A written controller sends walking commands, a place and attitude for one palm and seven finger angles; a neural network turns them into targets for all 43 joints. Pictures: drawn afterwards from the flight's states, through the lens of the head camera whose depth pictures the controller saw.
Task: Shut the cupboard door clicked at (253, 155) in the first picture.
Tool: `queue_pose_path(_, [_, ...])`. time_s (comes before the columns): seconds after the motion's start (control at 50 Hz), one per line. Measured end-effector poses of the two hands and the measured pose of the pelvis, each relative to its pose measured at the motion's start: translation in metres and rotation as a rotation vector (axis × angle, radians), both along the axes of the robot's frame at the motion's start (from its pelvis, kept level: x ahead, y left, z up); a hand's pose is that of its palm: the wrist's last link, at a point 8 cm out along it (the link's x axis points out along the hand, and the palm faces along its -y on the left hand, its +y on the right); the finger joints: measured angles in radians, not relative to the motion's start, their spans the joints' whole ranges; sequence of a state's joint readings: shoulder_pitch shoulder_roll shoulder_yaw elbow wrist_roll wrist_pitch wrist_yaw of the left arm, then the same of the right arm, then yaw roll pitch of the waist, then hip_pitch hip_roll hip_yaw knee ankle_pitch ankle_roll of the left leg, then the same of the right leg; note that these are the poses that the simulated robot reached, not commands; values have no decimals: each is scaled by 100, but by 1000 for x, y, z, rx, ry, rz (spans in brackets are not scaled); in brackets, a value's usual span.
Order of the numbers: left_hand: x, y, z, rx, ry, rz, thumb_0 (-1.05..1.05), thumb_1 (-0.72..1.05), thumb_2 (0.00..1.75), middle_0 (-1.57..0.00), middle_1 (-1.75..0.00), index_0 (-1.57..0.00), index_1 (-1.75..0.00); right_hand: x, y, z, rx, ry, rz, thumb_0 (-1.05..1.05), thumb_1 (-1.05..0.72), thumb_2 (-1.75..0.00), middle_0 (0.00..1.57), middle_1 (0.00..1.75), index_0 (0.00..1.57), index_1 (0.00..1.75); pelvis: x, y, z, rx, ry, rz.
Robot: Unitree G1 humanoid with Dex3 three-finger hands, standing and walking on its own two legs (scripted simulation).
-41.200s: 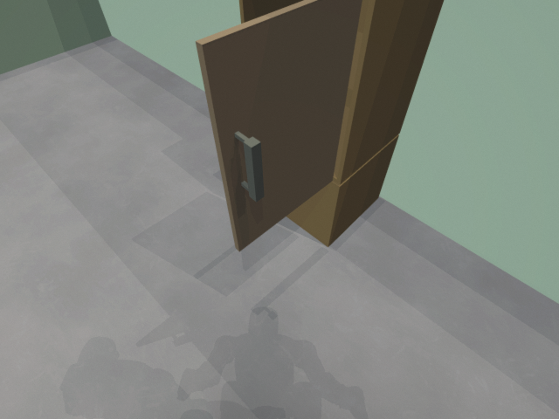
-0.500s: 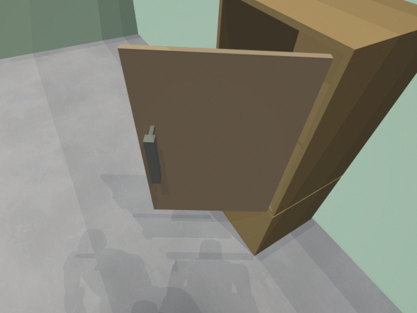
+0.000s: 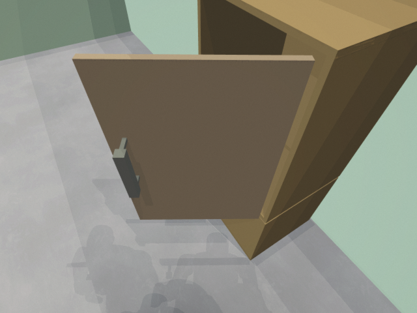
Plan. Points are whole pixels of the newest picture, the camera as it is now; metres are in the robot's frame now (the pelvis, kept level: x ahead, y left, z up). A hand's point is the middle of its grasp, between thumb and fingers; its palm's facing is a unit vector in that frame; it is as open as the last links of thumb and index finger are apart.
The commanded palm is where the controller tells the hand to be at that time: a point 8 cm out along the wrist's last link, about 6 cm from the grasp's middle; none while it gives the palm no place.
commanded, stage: come to a stop and stand still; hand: left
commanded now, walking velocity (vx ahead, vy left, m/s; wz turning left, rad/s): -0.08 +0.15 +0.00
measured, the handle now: (129, 168) +0.43 +0.21 -0.01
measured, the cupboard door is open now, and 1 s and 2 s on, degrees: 59 59 59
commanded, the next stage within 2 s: look again from close up in 0.64 s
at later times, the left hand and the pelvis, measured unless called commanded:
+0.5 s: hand out of the picture +0.04 +0.21 -0.17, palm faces +0.00 -0.96 -0.26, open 7.4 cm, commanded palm none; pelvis +0.00 +0.01 +0.00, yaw -1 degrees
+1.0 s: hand out of the picture +0.02 +0.20 -0.17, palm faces -0.03 -0.97 -0.22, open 7.4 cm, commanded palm none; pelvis -0.01 +0.01 +0.01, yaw -1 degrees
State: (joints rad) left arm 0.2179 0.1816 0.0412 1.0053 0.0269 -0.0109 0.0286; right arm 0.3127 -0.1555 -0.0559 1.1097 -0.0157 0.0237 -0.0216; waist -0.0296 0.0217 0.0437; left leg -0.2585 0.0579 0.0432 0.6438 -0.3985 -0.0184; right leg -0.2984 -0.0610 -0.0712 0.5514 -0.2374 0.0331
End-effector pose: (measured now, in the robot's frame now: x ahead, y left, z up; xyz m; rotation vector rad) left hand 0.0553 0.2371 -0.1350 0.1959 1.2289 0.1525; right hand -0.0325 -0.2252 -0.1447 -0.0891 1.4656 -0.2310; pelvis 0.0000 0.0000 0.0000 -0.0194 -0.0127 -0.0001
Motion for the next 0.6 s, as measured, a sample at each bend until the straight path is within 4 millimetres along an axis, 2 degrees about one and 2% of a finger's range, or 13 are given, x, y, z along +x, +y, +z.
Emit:
queue_pose_path(0.08, [7,-6,-5,-33,8,-1,0,92,89,-20,-30,-19,-30,21,-2,6,-24,-48,10,1,-91,-90,20,30,20,30,2,4,1,19,-5,-12])
queue_pose_path(0.18, [10,1,-6,-34,7,3,0,93,89,-20,-30,-20,-30,45,4,10,-28,-109,42,0,-90,-90,20,30,20,30,-1,10,2,25,-7,-18])
queue_pose_path(0.42, [-14,23,0,36,14,-20,0,91,89,-20,-30,-20,-30,113,-3,17,-35,-327,117,1,-91,-90,20,30,20,30,2,10,-3,19,5,-13])
queue_pose_path(0.5, [-18,24,1,34,18,-10,0,91,89,-20,-30,-20,-30,124,-5,20,-41,-356,136,1,-91,-90,20,30,20,30,3,10,-2,17,0,-12])
queue_pose_path(0.6, [-20,21,2,24,14,-7,0,91,89,-20,-30,-20,-30,124,-6,21,-43,-348,145,1,-90,-90,20,30,20,30,1,10,-1,17,-11,-11])
